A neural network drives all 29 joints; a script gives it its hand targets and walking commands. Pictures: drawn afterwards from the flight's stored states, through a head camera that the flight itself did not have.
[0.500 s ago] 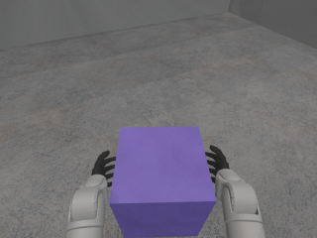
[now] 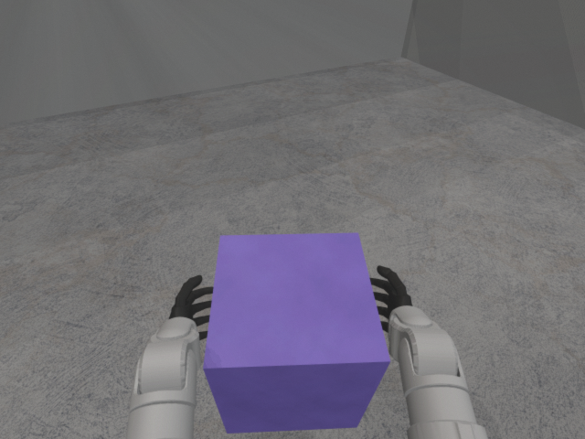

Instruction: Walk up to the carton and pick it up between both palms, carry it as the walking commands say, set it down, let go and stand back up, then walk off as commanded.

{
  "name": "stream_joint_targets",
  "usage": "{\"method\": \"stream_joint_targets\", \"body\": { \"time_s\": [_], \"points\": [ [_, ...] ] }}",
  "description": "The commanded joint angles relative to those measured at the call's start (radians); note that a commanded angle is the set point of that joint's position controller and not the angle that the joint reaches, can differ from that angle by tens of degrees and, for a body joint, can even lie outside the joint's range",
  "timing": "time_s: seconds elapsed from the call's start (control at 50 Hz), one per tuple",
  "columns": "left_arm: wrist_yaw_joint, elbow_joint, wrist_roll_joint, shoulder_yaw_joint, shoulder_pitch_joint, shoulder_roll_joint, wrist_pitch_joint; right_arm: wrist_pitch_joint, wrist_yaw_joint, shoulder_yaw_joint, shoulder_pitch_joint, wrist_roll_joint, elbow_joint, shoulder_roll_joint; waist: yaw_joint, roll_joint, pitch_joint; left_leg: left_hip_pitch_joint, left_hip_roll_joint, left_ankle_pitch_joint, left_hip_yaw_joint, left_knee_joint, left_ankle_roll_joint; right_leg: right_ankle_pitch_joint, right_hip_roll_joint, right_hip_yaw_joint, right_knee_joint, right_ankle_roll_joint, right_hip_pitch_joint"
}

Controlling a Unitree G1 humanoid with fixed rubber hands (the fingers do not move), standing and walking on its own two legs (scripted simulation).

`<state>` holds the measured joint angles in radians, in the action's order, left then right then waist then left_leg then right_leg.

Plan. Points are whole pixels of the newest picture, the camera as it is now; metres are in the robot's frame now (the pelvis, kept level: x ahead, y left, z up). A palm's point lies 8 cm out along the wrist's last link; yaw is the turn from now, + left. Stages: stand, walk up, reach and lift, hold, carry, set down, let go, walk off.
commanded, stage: hold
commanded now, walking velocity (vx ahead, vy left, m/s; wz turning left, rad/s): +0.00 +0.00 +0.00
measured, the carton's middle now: (291, 335) +0.29 +0.01 -0.02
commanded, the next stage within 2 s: set down in 0.08 s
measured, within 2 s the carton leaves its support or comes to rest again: neither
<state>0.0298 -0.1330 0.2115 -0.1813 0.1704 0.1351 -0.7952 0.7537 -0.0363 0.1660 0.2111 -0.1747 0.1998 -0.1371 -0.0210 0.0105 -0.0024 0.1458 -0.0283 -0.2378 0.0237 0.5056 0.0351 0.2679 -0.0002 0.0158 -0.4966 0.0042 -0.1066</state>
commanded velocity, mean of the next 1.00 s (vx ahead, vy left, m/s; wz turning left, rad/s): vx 0.00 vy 0.00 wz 0.00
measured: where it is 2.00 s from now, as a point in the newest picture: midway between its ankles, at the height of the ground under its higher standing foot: outside the picture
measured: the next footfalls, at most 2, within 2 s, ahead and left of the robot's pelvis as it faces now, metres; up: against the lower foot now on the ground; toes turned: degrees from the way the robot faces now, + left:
none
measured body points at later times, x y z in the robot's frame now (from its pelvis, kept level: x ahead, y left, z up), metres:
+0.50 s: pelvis -0.02 -0.02 -0.01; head -0.03 -0.02 +0.44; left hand +0.27 +0.16 -0.01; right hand +0.30 -0.14 -0.01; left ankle +0.03 +0.09 -0.74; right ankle +0.01 -0.12 -0.74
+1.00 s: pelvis -0.04 -0.04 -0.05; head +0.08 -0.02 +0.39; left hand +0.29 +0.17 -0.10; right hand +0.33 -0.13 -0.09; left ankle +0.03 +0.09 -0.74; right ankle +0.01 -0.12 -0.74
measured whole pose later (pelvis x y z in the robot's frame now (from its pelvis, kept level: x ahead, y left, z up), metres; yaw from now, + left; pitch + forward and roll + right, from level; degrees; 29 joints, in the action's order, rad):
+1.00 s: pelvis -0.04 -0.04 -0.05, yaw +0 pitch +12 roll +0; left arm -0.05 -0.48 0.25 -0.41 0.44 0.10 -0.34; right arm 0.30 -0.07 0.34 0.49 -0.25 0.54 -0.19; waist -0.09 0.05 0.06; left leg 0.77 0.02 -0.30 0.00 0.86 -0.01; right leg 0.34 0.04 0.04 -0.88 0.06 -0.75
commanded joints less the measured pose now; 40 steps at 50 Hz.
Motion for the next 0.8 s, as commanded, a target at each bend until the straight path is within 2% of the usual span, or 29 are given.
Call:
{"method": "stream_joint_targets", "body": {
  "time_s": [0.0,0.02,0.04,0.06,0.08,0.1,0.16,0.18,0.2,0.3,0.32,0.34,0.36,0.38,0.4,0.42,0.44,0.46,0.48,0.5,0.54,0.58,0.64,0.66,0.68,0.7,0.74,0.76,0.78],
  "points": [
    [-0.178,0.211,-0.303,0.704,0.608,1.048,0.063,-0.079,0.321,-0.696,0.622,0.32,-0.243,-0.859,-0.036,-0.073,-0.401,-0.219,0.007,0.48,-0.187,-0.066,-0.095,-0.195,0.111,-0.095,0.037,0.029,-0.024],
    [-0.176,0.168,-0.293,0.681,0.523,1.044,0.059,-0.081,0.318,-0.716,0.614,0.324,-0.27,-0.849,-0.05,-0.049,-0.399,-0.211,0.0,0.495,-0.173,-0.064,-0.087,-0.212,0.106,-0.099,0.049,0.028,0.0],
    [-0.173,0.208,-0.295,0.694,0.527,1.053,0.062,-0.084,0.318,-0.711,0.595,0.327,-0.277,-0.841,-0.051,-0.077,-0.399,-0.229,0.008,0.535,-0.178,-0.056,-0.099,-0.232,0.106,-0.105,0.036,0.032,-0.021],
    [-0.166,0.256,-0.294,0.7,0.593,1.026,0.063,-0.081,0.325,-0.673,0.546,0.31,-0.207,-0.821,-0.035,-0.11,-0.395,-0.255,0.018,0.474,-0.192,-0.063,-0.112,-0.183,0.104,-0.106,0.031,0.037,-0.06],
    [-0.172,0.098,-0.22,0.575,0.468,0.978,0.042,-0.067,0.306,-0.639,0.53,0.263,-0.078,-0.863,-0.124,-0.09,-0.282,-0.254,0.002,0.369,-0.17,-0.089,-0.054,-0.17,0.077,-0.135,0.087,0.062,-0.082],
    [-0.182,0.09,-0.23,0.569,0.531,0.968,0.053,-0.076,0.304,-0.608,0.548,0.236,-0.055,-0.856,-0.091,-0.099,-0.262,-0.221,-0.003,0.288,-0.158,-0.098,-0.047,-0.146,0.07,-0.126,0.091,0.064,-0.082],
    [-0.206,0.153,-0.284,0.634,0.611,1.026,0.106,-0.13,0.292,-0.637,0.599,0.229,-0.149,-0.909,-0.061,-0.062,-0.313,-0.225,-0.002,0.366,-0.154,-0.073,-0.043,-0.221,0.075,-0.13,0.077,0.066,-0.067],
    [-0.203,0.106,-0.262,0.588,0.6,0.998,0.108,-0.131,0.288,-0.609,0.601,0.211,-0.094,-0.903,-0.08,-0.051,-0.267,-0.221,-0.004,0.306,-0.151,-0.078,-0.035,-0.178,0.067,-0.13,0.082,0.063,-0.081],
    [-0.208,0.074,-0.259,0.58,0.623,0.989,0.117,-0.137,0.281,-0.571,0.582,0.175,-0.054,-0.891,-0.046,-0.036,-0.236,-0.221,-0.003,0.268,-0.146,-0.078,-0.031,-0.159,0.066,-0.131,0.084,0.061,-0.099],
    [-0.241,-0.032,-0.245,0.556,0.729,1.017,0.187,-0.201,0.274,-0.526,0.67,0.142,0.027,-0.975,-0.03,0.013,-0.312,-0.173,-0.011,0.188,-0.14,-0.036,-0.016,-0.112,0.073,-0.135,0.044,0.057,-0.133],
    [-0.246,-0.036,-0.231,0.552,0.741,0.996,0.204,-0.21,0.275,-0.515,0.656,0.147,0.079,-0.995,-0.043,-0.024,-0.331,-0.16,-0.021,0.171,-0.134,-0.031,-0.014,-0.094,0.064,-0.135,0.046,0.057,-0.139],
    [-0.25,-0.067,-0.219,0.528,0.749,0.988,0.212,-0.217,0.275,-0.499,0.662,0.131,0.113,-1.005,-0.05,-0.013,-0.331,-0.147,-0.023,0.149,-0.126,-0.028,-0.01,-0.078,0.059,-0.139,0.046,0.054,-0.141],
    [-0.256,-0.113,-0.212,0.521,0.766,0.982,0.219,-0.225,0.267,-0.458,0.649,0.113,0.162,-0.995,-0.021,-0.029,-0.32,-0.108,-0.024,0.122,-0.127,-0.027,-0.009,-0.062,0.057,-0.139,0.042,0.057,-0.146],
    [-0.256,-0.143,-0.199,0.481,0.768,0.968,0.232,-0.227,0.269,-0.451,0.674,0.101,0.194,-1.011,-0.042,0.01,-0.273,-0.089,-0.022,0.094,-0.122,-0.022,-0.004,-0.027,0.06,-0.14,0.035,0.044,-0.169],
    [-0.261,-0.144,-0.193,0.477,0.82,0.961,0.25,-0.24,0.269,-0.417,0.665,0.094,0.253,-1.019,-0.025,-0.022,-0.27,-0.07,-0.024,0.08,-0.121,-0.019,-0.005,-0.023,0.057,-0.145,0.031,0.051,-0.183],
    [-0.263,-0.169,-0.184,0.454,0.818,0.969,0.259,-0.254,0.273,-0.427,0.726,0.096,0.24,-1.015,-0.042,0.018,-0.313,-0.08,-0.022,0.051,-0.124,-0.011,-0.002,0.019,0.065,-0.147,0.021,0.05,-0.195],
    [-0.264,-0.192,-0.177,0.461,0.858,0.98,0.269,-0.269,0.269,-0.42,0.748,0.101,0.253,-1.033,-0.043,-0.022,-0.323,-0.048,-0.027,0.041,-0.116,0.002,-0.003,0.015,0.054,-0.147,0.013,0.054,-0.187],
    [-0.27,-0.221,-0.168,0.428,0.867,0.978,0.281,-0.287,0.268,-0.422,0.799,0.104,0.242,-1.028,-0.061,-0.008,-0.341,-0.045,-0.031,0.03,-0.106,0.014,-0.002,0.041,0.058,-0.15,0.009,0.054,-0.211],
    [-0.272,-0.241,-0.16,0.415,0.865,0.965,0.293,-0.293,0.262,-0.425,0.826,0.103,0.247,-1.039,-0.068,0.035,-0.365,-0.03,-0.03,0.038,-0.107,0.027,0.006,0.037,0.054,-0.145,-0.002,0.04,-0.21],
    [-0.275,-0.248,-0.15,0.408,0.865,0.955,0.307,-0.307,0.264,-0.443,0.832,0.119,0.247,-1.058,-0.099,0.008,-0.394,0.008,-0.038,0.067,-0.093,0.038,0.008,0.004,0.053,-0.15,-0.013,0.037,-0.193],
    [-0.266,-0.232,-0.128,0.386,0.859,0.9,0.326,-0.312,0.252,-0.405,0.771,0.093,0.333,-1.067,-0.102,0.038,-0.365,0.058,-0.043,0.106,-0.084,0.071,0.012,-0.039,0.046,-0.161,-0.025,0.026,-0.22],
    [-0.274,-0.245,-0.12,0.374,0.873,0.886,0.342,-0.331,0.232,-0.383,0.741,0.071,0.361,-1.073,-0.085,0.019,-0.368,0.073,-0.044,0.111,-0.084,0.09,0.013,-0.057,0.047,-0.165,-0.041,0.019,-0.232],
    [-0.28,-0.282,-0.108,0.35,0.859,0.897,0.381,-0.379,0.223,-0.427,0.827,0.105,0.297,-1.079,-0.135,-0.02,-0.461,0.124,-0.055,0.14,-0.066,0.135,0.011,-0.086,0.052,-0.179,-0.08,0.018,-0.219],
    [-0.28,-0.278,-0.105,0.348,0.844,0.873,0.386,-0.381,0.215,-0.425,0.811,0.088,0.291,-1.062,-0.122,0.018,-0.447,0.152,-0.056,0.153,-0.068,0.155,0.017,-0.101,0.046,-0.18,-0.088,0.011,-0.224],
    [-0.281,-0.251,-0.116,0.364,0.881,0.871,0.399,-0.385,0.208,-0.393,0.777,0.065,0.337,-1.039,-0.083,0.027,-0.464,0.145,-0.058,0.159,-0.08,0.155,0.011,-0.117,0.062,-0.167,-0.105,0.011,-0.236],
    [-0.284,-0.245,-0.116,0.368,0.897,0.875,0.413,-0.394,0.199,-0.363,0.741,0.036,0.368,-1.02,-0.062,-0.007,-0.458,0.175,-0.064,0.174,-0.075,0.17,0.002,-0.137,0.067,-0.173,-0.111,0.02,-0.27],
    [-0.289,-0.27,-0.094,0.346,0.882,0.833,0.429,-0.418,0.191,-0.39,0.791,0.054,0.326,-1.042,-0.109,-0.006,-0.496,0.206,-0.069,0.162,-0.062,0.201,0.005,-0.129,0.061,-0.181,-0.128,0.003,-0.275],
    [-0.294,-0.259,-0.119,0.384,0.911,0.856,0.446,-0.435,0.187,-0.397,0.813,0.051,0.295,-1.028,-0.066,0.004,-0.546,0.209,-0.07,0.167,-0.068,0.214,0.003,-0.148,0.075,-0.167,-0.154,0.003,-0.272],
    [-0.29,-0.261,-0.111,0.373,0.911,0.851,0.452,-0.438,0.184,-0.394,0.796,0.044,0.349,-1.026,-0.087,0.006,-0.559,0.246,-0.073,0.168,-0.063,0.216,0.0,-0.163,0.069,-0.17,-0.157,0.004,-0.26]
  ]
}}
